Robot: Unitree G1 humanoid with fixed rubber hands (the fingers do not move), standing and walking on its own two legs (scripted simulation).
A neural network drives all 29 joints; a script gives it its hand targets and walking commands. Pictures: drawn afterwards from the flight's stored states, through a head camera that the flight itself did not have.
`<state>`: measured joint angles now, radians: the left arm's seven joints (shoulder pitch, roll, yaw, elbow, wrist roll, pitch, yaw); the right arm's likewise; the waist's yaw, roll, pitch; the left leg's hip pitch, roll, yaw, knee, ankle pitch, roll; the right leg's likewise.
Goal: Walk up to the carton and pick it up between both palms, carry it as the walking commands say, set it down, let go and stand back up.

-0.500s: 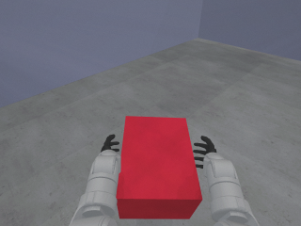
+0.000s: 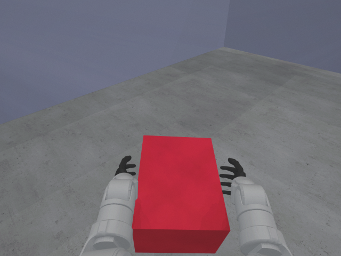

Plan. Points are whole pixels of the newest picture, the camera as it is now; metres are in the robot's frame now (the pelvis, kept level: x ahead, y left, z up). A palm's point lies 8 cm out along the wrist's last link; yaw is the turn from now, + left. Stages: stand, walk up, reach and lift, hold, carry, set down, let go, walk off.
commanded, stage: carry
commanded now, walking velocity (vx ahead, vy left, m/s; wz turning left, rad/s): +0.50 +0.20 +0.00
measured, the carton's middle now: (176, 190) +0.36 +0.03 -0.04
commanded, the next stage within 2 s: none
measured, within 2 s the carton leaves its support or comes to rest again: neither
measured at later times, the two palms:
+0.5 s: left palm (129, 142) +0.39 +0.16 +0.12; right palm (239, 148) +0.37 -0.13 +0.12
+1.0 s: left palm (132, 104) +0.59 +0.19 +0.12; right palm (216, 108) +0.59 -0.10 +0.11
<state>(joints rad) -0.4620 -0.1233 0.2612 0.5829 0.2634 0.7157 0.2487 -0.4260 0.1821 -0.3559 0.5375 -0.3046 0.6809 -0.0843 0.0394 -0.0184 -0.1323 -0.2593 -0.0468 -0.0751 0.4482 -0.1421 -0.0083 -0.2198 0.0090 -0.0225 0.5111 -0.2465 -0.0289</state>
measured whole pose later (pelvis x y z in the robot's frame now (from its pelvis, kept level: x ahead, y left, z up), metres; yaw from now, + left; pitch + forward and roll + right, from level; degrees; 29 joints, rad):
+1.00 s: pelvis +0.30 +0.06 -0.01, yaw -3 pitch +4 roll +0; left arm -0.37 -0.19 0.15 -0.09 0.14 1.29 0.34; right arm -0.38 0.19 -0.17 -0.12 -0.23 1.28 -0.23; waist 0.04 0.06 -0.23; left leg -0.40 -0.02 0.04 1.03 -0.47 0.04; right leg -0.36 -0.08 -0.06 0.60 -0.31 0.02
